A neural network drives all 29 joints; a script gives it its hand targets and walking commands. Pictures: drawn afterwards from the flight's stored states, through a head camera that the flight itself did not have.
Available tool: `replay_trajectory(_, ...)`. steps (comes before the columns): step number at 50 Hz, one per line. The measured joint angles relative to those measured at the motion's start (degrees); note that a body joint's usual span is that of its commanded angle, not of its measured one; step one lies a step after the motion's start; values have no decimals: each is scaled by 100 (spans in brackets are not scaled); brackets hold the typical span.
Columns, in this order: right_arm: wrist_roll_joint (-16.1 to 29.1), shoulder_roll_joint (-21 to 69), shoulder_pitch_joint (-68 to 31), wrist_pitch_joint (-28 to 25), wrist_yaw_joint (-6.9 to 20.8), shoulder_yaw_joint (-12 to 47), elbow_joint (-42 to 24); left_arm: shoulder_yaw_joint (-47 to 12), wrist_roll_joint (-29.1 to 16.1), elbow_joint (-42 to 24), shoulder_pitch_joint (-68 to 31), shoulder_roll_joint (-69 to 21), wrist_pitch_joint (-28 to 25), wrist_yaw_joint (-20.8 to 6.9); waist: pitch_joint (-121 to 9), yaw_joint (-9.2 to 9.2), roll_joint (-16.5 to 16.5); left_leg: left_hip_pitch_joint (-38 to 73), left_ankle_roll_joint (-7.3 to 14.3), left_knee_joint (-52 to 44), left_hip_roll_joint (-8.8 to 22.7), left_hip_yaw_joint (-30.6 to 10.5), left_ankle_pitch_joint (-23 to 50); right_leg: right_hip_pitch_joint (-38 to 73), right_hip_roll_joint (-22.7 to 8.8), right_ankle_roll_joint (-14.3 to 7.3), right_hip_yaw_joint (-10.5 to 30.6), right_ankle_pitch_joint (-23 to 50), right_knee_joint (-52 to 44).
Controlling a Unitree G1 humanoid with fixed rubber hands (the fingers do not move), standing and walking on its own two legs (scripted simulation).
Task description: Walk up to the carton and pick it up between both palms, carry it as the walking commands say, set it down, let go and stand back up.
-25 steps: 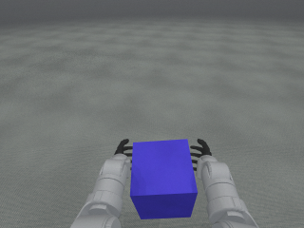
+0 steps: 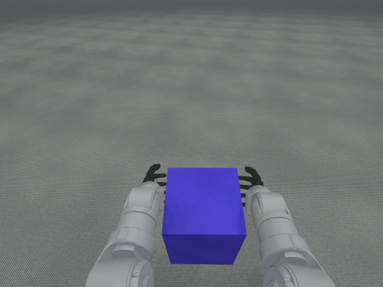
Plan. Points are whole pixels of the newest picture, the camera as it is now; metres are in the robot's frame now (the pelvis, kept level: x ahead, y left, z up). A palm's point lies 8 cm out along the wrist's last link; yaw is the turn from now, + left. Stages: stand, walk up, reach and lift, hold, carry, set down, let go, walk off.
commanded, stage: reach and lift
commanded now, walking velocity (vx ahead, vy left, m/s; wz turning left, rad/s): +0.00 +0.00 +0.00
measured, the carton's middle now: (202, 218) +0.32 +0.01 -0.01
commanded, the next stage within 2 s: hold in 0.64 s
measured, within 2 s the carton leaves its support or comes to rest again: neither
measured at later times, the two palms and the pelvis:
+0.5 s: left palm (152, 196) +0.31 +0.12 +0.08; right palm (263, 200) +0.31 -0.12 +0.08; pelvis +0.00 +0.00 +0.00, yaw +0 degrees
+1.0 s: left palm (152, 202) +0.30 +0.12 +0.07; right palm (264, 205) +0.30 -0.12 +0.07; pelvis +0.00 +0.00 +0.00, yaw +0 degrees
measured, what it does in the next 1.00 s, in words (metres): stands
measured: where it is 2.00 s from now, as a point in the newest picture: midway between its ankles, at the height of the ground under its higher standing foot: outside the picture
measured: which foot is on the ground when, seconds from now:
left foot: down 0.00-1.00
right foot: down 0.00-1.00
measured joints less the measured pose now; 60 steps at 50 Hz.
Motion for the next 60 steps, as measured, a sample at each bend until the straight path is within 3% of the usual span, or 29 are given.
replay_trajectory(7, 84, 0, 352, 123, 32, 0, -302, -26, 0, 1, 105, -146, 4, 77, -208, 1, 15, 132, 0, -105, 0, -1, 1, 123, -5, 0, 3, 2, -92)
replay_trajectory(60, 51, 61, 523, 352, -151, 1, -242, -12, 1, 1, 493, -251, 65, 87, -369, 1, -16, 305, -1, -142, 0, -1, 70, 281, -5, -1, 4, 52, -97)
